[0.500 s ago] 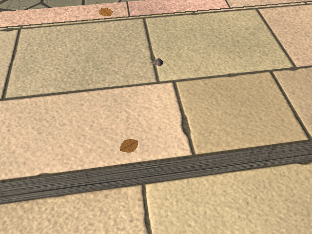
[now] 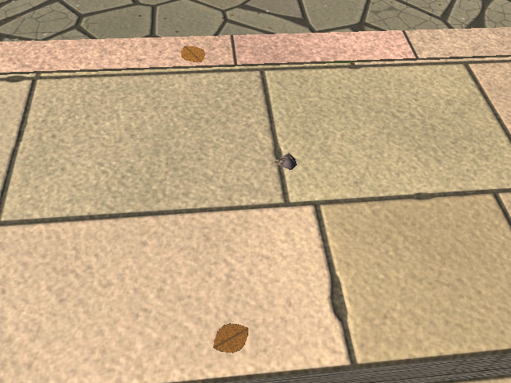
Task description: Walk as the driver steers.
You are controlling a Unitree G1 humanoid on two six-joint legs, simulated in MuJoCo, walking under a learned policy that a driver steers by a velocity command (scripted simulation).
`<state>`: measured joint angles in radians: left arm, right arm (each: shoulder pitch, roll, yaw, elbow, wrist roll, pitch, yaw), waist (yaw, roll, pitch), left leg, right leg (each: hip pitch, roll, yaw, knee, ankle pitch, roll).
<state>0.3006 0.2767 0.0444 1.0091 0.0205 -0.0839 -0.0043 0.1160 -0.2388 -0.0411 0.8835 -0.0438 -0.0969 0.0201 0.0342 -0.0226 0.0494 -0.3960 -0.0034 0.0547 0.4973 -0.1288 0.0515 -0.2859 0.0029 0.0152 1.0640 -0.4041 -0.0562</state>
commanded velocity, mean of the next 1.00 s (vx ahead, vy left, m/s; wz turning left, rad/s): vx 0.50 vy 0.00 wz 0.00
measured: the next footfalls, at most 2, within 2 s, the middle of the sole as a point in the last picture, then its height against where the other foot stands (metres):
right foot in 0.38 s outside the picture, level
left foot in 0.84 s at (219, 313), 0.18 m higher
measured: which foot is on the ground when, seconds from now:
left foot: down 0.00-0.36, up 0.38-0.82, down 0.84-1.00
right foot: up 0.00-0.36, down 0.38-0.88, up 0.90-1.00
